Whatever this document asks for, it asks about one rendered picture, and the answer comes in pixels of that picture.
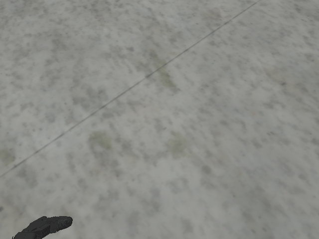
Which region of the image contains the left robot hand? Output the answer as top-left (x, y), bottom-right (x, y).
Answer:
top-left (12, 216), bottom-right (73, 239)

